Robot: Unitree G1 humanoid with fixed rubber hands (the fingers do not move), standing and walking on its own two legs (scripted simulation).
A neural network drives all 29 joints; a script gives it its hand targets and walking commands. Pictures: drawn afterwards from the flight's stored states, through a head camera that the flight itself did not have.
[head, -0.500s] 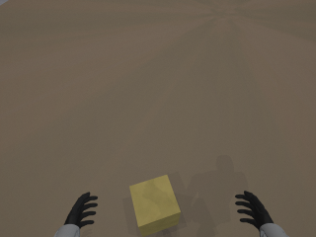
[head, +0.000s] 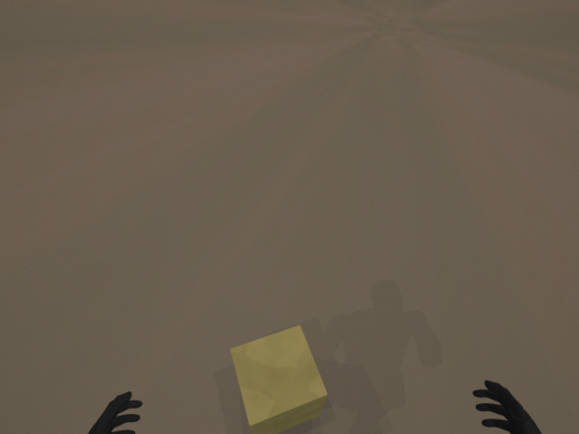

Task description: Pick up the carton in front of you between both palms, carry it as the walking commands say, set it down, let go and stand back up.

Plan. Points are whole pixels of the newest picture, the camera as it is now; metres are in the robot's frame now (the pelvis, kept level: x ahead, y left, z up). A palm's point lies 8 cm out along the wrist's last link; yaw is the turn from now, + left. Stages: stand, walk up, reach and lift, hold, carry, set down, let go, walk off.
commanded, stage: stand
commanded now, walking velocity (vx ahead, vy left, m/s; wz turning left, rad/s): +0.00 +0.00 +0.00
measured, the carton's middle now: (277, 384) +0.36 +0.04 -0.65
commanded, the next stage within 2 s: none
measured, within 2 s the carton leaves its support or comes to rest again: neither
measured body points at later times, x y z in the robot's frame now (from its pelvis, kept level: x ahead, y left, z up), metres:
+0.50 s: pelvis -0.01 +0.00 +0.01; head -0.02 +0.02 +0.46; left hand +0.10 +0.30 -0.11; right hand +0.10 -0.31 -0.09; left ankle -0.02 +0.09 -0.74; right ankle -0.05 -0.14 -0.74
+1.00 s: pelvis -0.03 +0.00 +0.01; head -0.03 +0.01 +0.46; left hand +0.07 +0.31 -0.12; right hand +0.08 -0.32 -0.10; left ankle -0.02 +0.10 -0.74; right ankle -0.05 -0.14 -0.74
